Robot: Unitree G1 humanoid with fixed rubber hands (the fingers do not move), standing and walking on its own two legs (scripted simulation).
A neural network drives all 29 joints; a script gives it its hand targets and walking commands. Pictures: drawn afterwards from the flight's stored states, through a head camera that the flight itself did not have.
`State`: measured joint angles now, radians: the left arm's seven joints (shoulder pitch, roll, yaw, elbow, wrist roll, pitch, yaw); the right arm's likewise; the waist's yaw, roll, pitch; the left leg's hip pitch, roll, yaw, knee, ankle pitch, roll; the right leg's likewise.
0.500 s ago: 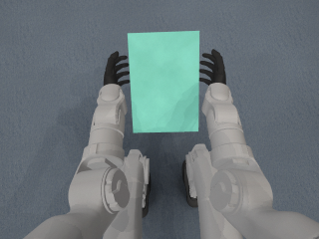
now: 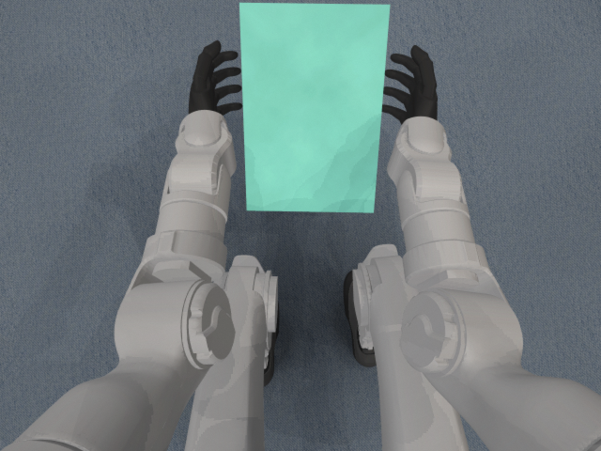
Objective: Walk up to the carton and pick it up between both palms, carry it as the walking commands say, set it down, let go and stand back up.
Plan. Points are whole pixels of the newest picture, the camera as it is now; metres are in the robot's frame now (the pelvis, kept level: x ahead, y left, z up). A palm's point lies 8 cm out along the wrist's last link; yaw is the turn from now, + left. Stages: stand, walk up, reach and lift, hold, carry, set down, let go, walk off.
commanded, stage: set down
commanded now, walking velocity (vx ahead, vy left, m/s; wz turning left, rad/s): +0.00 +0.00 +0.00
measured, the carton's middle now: (311, 114) +0.52 -0.01 -0.19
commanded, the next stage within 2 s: none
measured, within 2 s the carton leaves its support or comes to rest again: neither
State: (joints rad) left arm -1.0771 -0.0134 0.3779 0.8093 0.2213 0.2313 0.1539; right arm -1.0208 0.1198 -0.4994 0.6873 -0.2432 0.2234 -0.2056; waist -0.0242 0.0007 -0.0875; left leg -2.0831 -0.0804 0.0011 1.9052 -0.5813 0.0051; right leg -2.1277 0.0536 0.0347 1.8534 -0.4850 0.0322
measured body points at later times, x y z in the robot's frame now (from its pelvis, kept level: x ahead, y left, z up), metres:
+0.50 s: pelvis +0.00 +0.00 -0.05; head +0.33 +0.01 +0.25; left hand +0.53 +0.12 -0.19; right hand +0.50 -0.14 -0.19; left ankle +0.09 +0.11 -0.42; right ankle +0.12 -0.12 -0.42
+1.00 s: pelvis +0.00 +0.00 -0.09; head +0.35 +0.02 +0.19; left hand +0.54 +0.11 -0.26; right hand +0.54 -0.15 -0.24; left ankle +0.09 +0.11 -0.42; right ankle +0.12 -0.12 -0.42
